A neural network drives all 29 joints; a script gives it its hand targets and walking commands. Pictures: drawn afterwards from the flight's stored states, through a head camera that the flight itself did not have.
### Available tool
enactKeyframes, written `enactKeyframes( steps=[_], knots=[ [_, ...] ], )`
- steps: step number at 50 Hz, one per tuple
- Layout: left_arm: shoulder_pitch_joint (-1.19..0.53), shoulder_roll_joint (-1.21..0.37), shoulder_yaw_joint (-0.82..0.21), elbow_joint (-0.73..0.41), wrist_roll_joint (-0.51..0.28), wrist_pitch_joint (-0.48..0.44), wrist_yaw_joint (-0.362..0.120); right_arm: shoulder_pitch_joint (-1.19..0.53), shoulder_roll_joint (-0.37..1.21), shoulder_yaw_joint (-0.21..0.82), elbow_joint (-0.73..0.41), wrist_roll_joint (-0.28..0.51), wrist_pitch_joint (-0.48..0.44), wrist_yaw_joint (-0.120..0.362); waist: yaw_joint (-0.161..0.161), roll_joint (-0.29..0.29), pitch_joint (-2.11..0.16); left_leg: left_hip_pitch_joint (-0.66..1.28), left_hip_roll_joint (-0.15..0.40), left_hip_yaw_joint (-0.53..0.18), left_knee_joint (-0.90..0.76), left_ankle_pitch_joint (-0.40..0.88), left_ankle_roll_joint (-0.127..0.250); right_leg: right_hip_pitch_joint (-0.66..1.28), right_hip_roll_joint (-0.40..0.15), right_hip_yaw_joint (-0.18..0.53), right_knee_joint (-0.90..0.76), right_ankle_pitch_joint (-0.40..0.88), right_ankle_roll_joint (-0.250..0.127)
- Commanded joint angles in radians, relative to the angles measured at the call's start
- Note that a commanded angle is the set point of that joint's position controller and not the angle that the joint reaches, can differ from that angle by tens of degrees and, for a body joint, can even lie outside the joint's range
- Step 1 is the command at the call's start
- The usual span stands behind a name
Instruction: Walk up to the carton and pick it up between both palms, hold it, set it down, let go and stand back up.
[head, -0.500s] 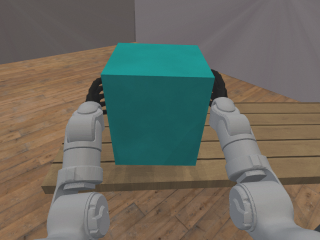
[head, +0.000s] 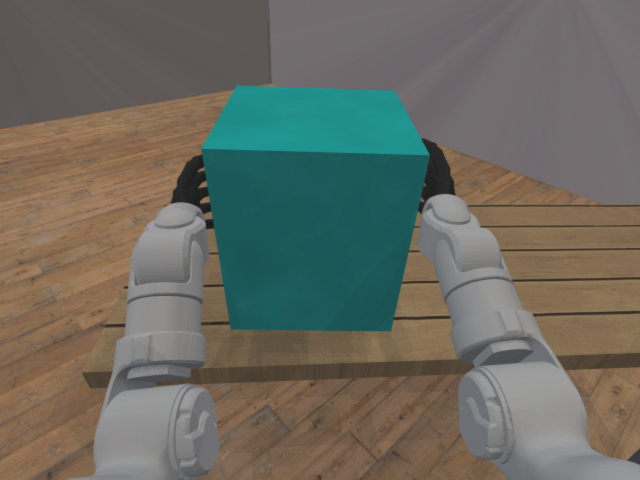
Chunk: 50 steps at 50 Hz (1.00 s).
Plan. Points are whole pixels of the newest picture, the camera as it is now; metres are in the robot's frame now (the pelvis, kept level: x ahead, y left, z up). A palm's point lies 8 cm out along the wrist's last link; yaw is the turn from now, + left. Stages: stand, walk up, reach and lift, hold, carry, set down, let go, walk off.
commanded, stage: hold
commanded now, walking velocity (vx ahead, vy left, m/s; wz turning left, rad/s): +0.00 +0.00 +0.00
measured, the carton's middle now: (313, 208) +0.42 +0.02 +0.21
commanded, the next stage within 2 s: none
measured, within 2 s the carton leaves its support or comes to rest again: neither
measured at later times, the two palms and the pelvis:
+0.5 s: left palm (191, 214) +0.37 +0.17 +0.23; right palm (436, 201) +0.39 -0.13 +0.24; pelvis +0.00 +0.00 +0.00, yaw +0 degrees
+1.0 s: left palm (188, 213) +0.37 +0.17 +0.23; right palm (435, 200) +0.39 -0.13 +0.25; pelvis +0.00 +0.00 +0.00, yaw +0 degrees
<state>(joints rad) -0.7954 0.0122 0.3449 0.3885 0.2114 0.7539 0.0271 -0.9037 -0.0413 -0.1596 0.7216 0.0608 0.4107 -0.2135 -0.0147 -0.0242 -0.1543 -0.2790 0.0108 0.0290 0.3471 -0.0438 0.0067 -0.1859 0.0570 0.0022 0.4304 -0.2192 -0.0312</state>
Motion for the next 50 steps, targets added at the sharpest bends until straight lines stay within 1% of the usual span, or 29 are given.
enactKeyframes(
  steps=[1,2,3,5,7,8,12,15,16,17,18,20,22,26,27,29,31,32,34,35,39,42,44,45,46,47,48,49,50],
  knots=[
    [-0.911,-0.563,-0.512,-0.274,-0.161,-0.105,-0.15,-0.818,0.611,0.317,-0.219,0.201,-0.04,0.1,-0.129,0.036,-0.409,0.486,-0.014,-0.034,-0.026,-0.119,0.005,-0.036,-0.038,-0.03,-0.188,0.025,0.108],
    [-0.88,-0.57,-0.523,-0.298,-0.153,-0.103,-0.15,-0.772,0.614,0.337,-0.214,0.208,-0.033,0.101,-0.142,0.034,-0.397,0.507,-0.015,-0.035,-0.025,-0.081,0.0,-0.027,-0.031,-0.033,-0.188,0.07,0.106],
    [-0.92,-0.57,-0.527,-0.292,-0.16,-0.105,-0.149,-0.794,0.602,0.313,-0.196,0.206,-0.038,0.104,-0.142,0.063,-0.394,0.497,-0.011,-0.041,-0.03,-0.12,-0.005,-0.044,-0.037,-0.028,-0.192,0.027,0.101],
    [-0.904,-0.565,-0.507,-0.232,-0.142,-0.098,-0.151,-0.805,0.59,0.298,-0.172,0.185,-0.034,0.106,-0.135,0.046,-0.359,0.484,-0.008,-0.037,-0.043,-0.158,0.002,-0.063,-0.034,-0.03,-0.199,-0.016,0.1],
    [-0.886,-0.588,-0.522,-0.245,-0.146,-0.097,-0.152,-0.823,0.598,0.304,-0.241,0.192,-0.05,0.103,-0.135,0.063,-0.396,0.483,-0.013,-0.035,-0.029,-0.109,-0.004,-0.03,-0.038,-0.028,-0.192,0.03,0.101],
    [-0.89,-0.581,-0.518,-0.268,-0.159,-0.102,-0.154,-0.819,0.608,0.323,-0.247,0.206,-0.044,0.102,-0.132,0.032,-0.383,0.485,-0.011,-0.037,-0.029,-0.093,0.0,-0.024,-0.033,-0.029,-0.192,0.047,0.105],
    [-0.867,-0.577,-0.54,-0.281,-0.163,-0.099,-0.151,-0.817,0.612,0.344,-0.283,0.214,-0.049,0.097,-0.133,0.05,-0.439,0.512,-0.017,-0.036,-0.018,-0.059,-0.003,-0.013,-0.031,-0.032,-0.187,0.088,0.102],
    [-0.851,-0.573,-0.522,-0.264,-0.146,-0.09,-0.155,-0.797,0.598,0.334,-0.236,0.21,-0.036,0.096,-0.139,0.049,-0.386,0.501,-0.013,-0.038,-0.02,-0.065,0.0,-0.023,-0.034,-0.031,-0.187,0.086,0.102],
    [-0.859,-0.561,-0.503,-0.249,-0.137,-0.089,-0.157,-0.822,0.598,0.333,-0.237,0.205,-0.037,0.095,-0.124,0.021,-0.393,0.502,-0.014,-0.032,-0.024,-0.088,0.011,-0.031,-0.03,-0.03,-0.195,0.053,0.108],
    [-0.857,-0.574,-0.521,-0.28,-0.149,-0.089,-0.158,-0.798,0.604,0.332,-0.253,0.209,-0.036,0.092,-0.14,0.052,-0.404,0.509,-0.013,-0.037,-0.014,-0.043,0.001,-0.012,-0.04,-0.021,-0.187,0.117,0.103],
    [-0.884,-0.574,-0.53,-0.293,-0.152,-0.094,-0.159,-0.806,0.597,0.321,-0.239,0.199,-0.038,0.091,-0.147,0.05,-0.404,0.518,-0.007,-0.041,-0.02,-0.066,-0.004,-0.027,-0.032,-0.033,-0.185,0.078,0.107],
    [-0.881,-0.577,-0.558,-0.357,-0.174,-0.098,-0.153,-0.779,0.622,0.363,-0.28,0.227,-0.036,0.089,-0.145,0.059,-0.471,0.548,-0.014,-0.039,0.003,-0.006,-0.002,0.0,-0.033,-0.032,-0.176,0.15,0.106],
    [-0.85,-0.578,-0.539,-0.281,-0.162,-0.084,-0.155,-0.798,0.601,0.354,-0.269,0.228,-0.028,0.083,-0.135,0.05,-0.389,0.507,-0.014,-0.04,-0.009,-0.034,0.0,-0.016,-0.028,-0.027,-0.185,0.121,0.108],
    [-0.874,-0.59,-0.566,-0.344,-0.169,-0.087,-0.147,-0.797,0.618,0.384,-0.312,0.251,-0.029,0.084,-0.131,0.062,-0.451,0.535,-0.019,-0.038,0.003,0.006,-0.007,-0.003,-0.019,-0.039,-0.169,0.153,0.108],
    [-0.829,-0.591,-0.555,-0.336,-0.164,-0.081,-0.153,-0.764,0.607,0.374,-0.311,0.251,-0.024,0.077,-0.146,0.065,-0.444,0.532,-0.019,-0.039,0.011,0.035,-0.011,0.023,-0.027,-0.03,-0.172,0.193,0.108],
    [-0.899,-0.581,-0.556,-0.336,-0.17,-0.088,-0.15,-0.794,0.615,0.359,-0.277,0.233,-0.02,0.082,-0.135,0.062,-0.431,0.515,-0.016,-0.043,-0.003,-0.044,-0.008,-0.016,-0.026,-0.034,-0.177,0.096,0.108],
    [-0.875,-0.582,-0.554,-0.345,-0.168,-0.081,-0.148,-0.807,0.62,0.386,-0.318,0.263,-0.025,0.083,-0.126,0.07,-0.469,0.539,-0.02,-0.039,0.011,0.009,0.0,-0.001,-0.027,-0.032,-0.171,0.153,0.113],
    [-0.822,-0.579,-0.535,-0.333,-0.156,-0.076,-0.151,-0.792,0.618,0.39,-0.332,0.253,-0.02,0.078,-0.12,0.036,-0.43,0.522,-0.024,-0.035,0.01,0.022,0.005,0.01,-0.029,-0.025,-0.178,0.182,0.116],
    [-0.875,-0.571,-0.531,-0.308,-0.157,-0.077,-0.159,-0.787,0.607,0.354,-0.269,0.231,-0.007,0.076,-0.141,0.034,-0.391,0.493,-0.027,-0.036,-0.012,-0.057,0.005,-0.011,-0.03,-0.028,-0.18,0.117,0.116],
    [-0.857,-0.576,-0.538,-0.321,-0.16,-0.078,-0.158,-0.784,0.625,0.369,-0.302,0.248,-0.017,0.074,-0.126,0.046,-0.421,0.496,-0.027,-0.031,0.002,-0.018,0.003,0.004,-0.03,-0.022,-0.172,0.158,0.116],
    [-0.883,-0.57,-0.529,-0.302,-0.163,-0.085,-0.156,-0.813,0.621,0.357,-0.277,0.232,-0.017,0.08,-0.129,0.036,-0.406,0.481,-0.025,-0.03,-0.013,-0.081,0.007,-0.015,-0.031,-0.022,-0.189,0.077,0.113],
    [-0.881,-0.58,-0.534,-0.308,-0.161,-0.08,-0.16,-0.807,0.61,0.35,-0.289,0.232,-0.021,0.082,-0.138,0.07,-0.426,0.497,-0.021,-0.033,-0.012,-0.071,0.001,-0.023,-0.036,-0.025,-0.176,0.093,0.109],
    [-0.855,-0.576,-0.547,-0.36,-0.174,-0.083,-0.155,-0.795,0.635,0.399,-0.346,0.264,-0.021,0.077,-0.121,0.053,-0.487,0.514,-0.027,-0.033,0.013,0.026,0.006,0.033,-0.031,-0.023,-0.159,0.207,0.116],
    [-0.858,-0.566,-0.546,-0.344,-0.168,-0.082,-0.155,-0.775,0.616,0.381,-0.303,0.248,-0.01,0.074,-0.138,0.053,-0.468,0.523,-0.028,-0.034,0.007,-0.002,0.003,0.015,-0.027,-0.028,-0.172,0.174,0.113],
    [-0.845,-0.57,-0.547,-0.376,-0.158,-0.079,-0.154,-0.752,0.631,0.395,-0.312,0.252,-0.006,0.072,-0.137,0.064,-0.453,0.518,-0.032,-0.033,0.014,0.026,0.001,0.037,-0.028,-0.026,-0.166,0.192,0.112],
    [-0.863,-0.566,-0.543,-0.319,-0.162,-0.078,-0.154,-0.789,0.613,0.363,-0.29,0.243,-0.01,0.073,-0.14,0.057,-0.399,0.495,-0.025,-0.043,-0.006,-0.053,0.003,-0.014,-0.031,-0.024,-0.182,0.106,0.11],
    [-0.875,-0.565,-0.541,-0.366,-0.166,-0.083,-0.157,-0.791,0.636,0.383,-0.316,0.255,-0.014,0.075,-0.124,0.045,-0.47,0.51,-0.028,-0.03,0.004,-0.007,0.008,0.018,-0.029,-0.024,-0.169,0.163,0.118],
    [-0.906,-0.569,-0.552,-0.349,-0.17,-0.085,-0.152,-0.779,0.621,0.363,-0.288,0.239,-0.005,0.078,-0.14,0.062,-0.44,0.499,-0.026,-0.041,-0.006,-0.063,0.002,-0.016,-0.03,-0.025,-0.176,0.095,0.115],
    [-0.844,-0.577,-0.539,-0.321,-0.164,-0.079,-0.155,-0.776,0.621,0.37,-0.3,0.236,-0.01,0.076,-0.134,0.045,-0.418,0.491,-0.023,-0.038,-0.004,-0.037,0.004,-0.001,-0.028,-0.027,-0.172,0.123,0.111]
  ],
)
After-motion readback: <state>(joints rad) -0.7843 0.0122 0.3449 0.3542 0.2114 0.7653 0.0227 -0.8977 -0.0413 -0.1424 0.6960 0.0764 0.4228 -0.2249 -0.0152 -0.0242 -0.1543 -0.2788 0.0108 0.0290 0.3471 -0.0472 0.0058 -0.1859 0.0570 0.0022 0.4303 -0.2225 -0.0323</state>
